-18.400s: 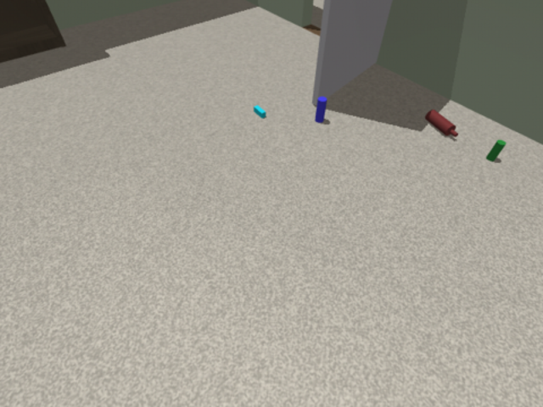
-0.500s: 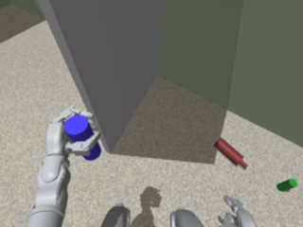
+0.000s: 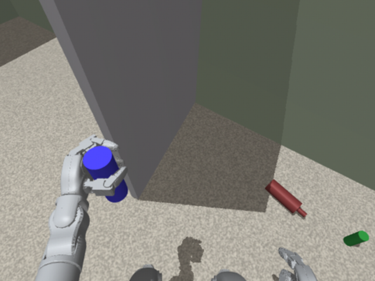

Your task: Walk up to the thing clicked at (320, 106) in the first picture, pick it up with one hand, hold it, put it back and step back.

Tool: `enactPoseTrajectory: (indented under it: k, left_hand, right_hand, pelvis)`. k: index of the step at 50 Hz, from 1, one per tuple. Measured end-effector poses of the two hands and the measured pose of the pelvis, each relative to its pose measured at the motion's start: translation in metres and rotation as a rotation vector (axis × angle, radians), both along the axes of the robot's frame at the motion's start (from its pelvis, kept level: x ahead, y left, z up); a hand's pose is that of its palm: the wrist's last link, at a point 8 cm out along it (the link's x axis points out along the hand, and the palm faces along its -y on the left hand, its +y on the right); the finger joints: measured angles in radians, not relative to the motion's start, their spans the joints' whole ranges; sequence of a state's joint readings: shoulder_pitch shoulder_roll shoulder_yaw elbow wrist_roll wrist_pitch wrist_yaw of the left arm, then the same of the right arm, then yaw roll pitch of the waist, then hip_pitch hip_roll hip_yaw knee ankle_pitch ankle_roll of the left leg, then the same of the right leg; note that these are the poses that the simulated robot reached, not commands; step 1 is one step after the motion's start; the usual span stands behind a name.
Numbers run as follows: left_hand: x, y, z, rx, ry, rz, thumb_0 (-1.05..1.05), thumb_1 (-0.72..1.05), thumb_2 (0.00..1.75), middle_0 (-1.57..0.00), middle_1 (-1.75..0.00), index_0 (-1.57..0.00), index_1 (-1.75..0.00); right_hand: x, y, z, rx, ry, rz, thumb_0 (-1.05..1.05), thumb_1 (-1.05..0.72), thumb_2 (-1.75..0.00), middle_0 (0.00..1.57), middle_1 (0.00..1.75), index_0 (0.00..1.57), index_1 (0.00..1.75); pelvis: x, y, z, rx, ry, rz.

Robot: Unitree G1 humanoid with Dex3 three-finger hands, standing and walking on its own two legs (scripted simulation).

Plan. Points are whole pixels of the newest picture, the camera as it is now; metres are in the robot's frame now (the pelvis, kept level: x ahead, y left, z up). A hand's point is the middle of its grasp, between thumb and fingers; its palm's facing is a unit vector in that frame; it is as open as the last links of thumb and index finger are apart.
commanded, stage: hold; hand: left
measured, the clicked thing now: (108, 176) +0.33 +0.18 +0.01
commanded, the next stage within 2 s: none
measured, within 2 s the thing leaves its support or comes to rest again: neither
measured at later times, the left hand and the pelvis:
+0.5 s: hand (105, 169) +0.32 +0.17 +0.06, palm faces +0.09 -1.00 -0.01, open 7.6 cm; pelvis +0.00 +0.00 +0.01, yaw +0 degrees
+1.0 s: hand (101, 171) +0.32 +0.17 +0.07, palm faces +0.09 -1.00 -0.01, open 7.6 cm; pelvis -0.01 +0.00 +0.02, yaw +0 degrees
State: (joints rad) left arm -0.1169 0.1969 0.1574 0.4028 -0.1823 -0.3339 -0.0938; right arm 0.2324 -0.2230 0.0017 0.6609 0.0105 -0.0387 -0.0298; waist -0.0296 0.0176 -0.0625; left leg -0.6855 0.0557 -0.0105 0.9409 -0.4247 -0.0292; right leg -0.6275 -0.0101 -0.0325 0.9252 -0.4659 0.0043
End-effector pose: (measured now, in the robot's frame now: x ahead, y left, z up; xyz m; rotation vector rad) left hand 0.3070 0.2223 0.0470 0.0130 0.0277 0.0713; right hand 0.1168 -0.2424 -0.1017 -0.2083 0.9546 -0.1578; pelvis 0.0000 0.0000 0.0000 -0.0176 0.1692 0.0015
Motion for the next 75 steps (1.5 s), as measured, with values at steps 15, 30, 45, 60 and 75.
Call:
enactPoseTrajectory:
  k: [15, 30, 45, 60, 75]
  left_hand:
    - [-0.002, -0.001, 0.011, -0.003, -0.015, 0.005, 0.05, -0.08, 1.08, -0.87, -1.05, -0.86, -1.06]
    - [-0.013, 0.001, 0.019, 0.003, -0.019, 0.012, 0.05, -0.08, 1.08, -0.87, -1.05, -0.86, -1.06]
    - [-0.018, 0.0, 0.025, -0.007, -0.033, 0.007, 0.05, -0.08, 1.08, -0.87, -1.05, -0.86, -1.06]
    - [-0.019, 0.002, 0.028, -0.001, -0.045, 0.012, 0.05, -0.08, 1.08, -0.87, -1.05, -0.86, -1.06]
    - [-0.016, 0.001, 0.031, 0.002, -0.059, 0.021, 0.05, -0.08, 1.08, -0.87, -1.06, -0.86, -1.06]
  right_hand:
    - [0.005, -0.002, 0.009, -0.006, -0.003, -0.003, 0.01, -0.93, -0.9, 0.2, 0.3, 0.2, 0.3]
    - [0.003, 0.003, 0.018, 0.002, -0.033, 0.007, 0.01, -0.93, -0.9, 0.2, 0.3, 0.2, 0.3]
    - [-0.002, 0.006, 0.021, 0.004, -0.043, 0.009, 0.01, -0.92, -0.9, 0.2, 0.3, 0.2, 0.3]
    - [-0.008, 0.004, 0.02, 0.005, -0.026, 0.003, 0.01, -0.93, -0.9, 0.2, 0.3, 0.2, 0.3]
    - [-0.003, 0.002, 0.021, 0.002, -0.03, 0.007, 0.01, -0.92, -0.9, 0.2, 0.3, 0.2, 0.3]
  pelvis:
    - [0.003, 0.0, 0.008, 0.002, -0.029, -0.001]
    - [-0.004, 0.002, 0.013, 0.004, -0.064, 0.001]
    - [-0.008, 0.004, 0.017, 0.004, -0.081, 0.001]
    - [-0.008, 0.003, 0.018, 0.005, -0.086, 0.002]
    - [-0.007, 0.001, 0.018, 0.005, -0.082, 0.004]
